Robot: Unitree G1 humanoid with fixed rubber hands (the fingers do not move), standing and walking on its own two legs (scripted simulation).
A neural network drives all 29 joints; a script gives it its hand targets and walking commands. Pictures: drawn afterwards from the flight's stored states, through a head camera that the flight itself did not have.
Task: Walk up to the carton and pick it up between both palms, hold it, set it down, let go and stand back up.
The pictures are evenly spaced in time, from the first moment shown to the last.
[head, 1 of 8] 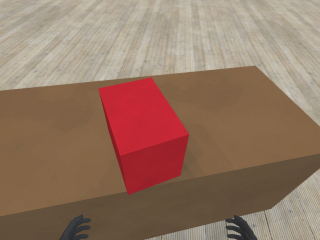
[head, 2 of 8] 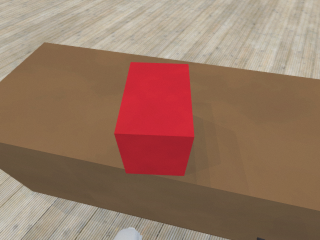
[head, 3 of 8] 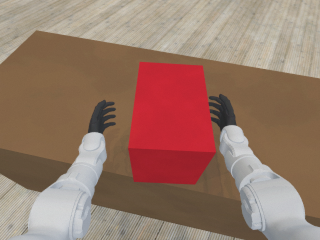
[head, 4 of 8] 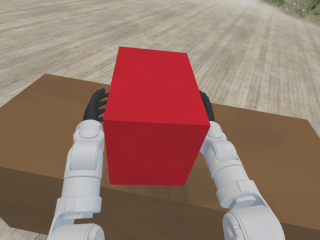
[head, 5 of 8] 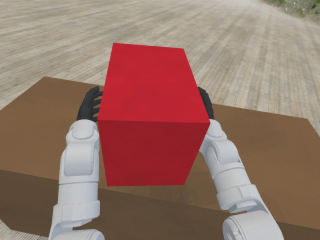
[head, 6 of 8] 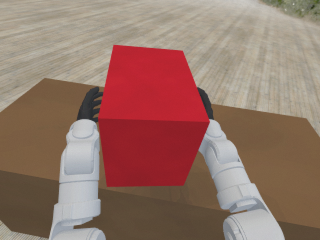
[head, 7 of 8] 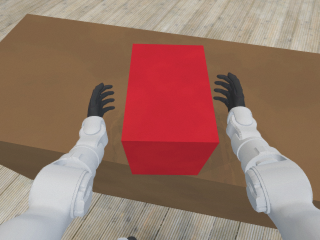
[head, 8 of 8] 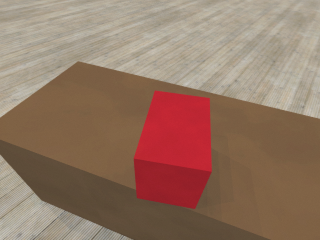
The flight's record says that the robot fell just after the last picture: no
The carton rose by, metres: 0.21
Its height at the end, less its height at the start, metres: +0.00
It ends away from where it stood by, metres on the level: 0.02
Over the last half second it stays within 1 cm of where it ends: yes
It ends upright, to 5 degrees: yes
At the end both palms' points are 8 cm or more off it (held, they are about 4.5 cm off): yes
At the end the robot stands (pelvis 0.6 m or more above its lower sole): yes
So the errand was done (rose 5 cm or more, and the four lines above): yes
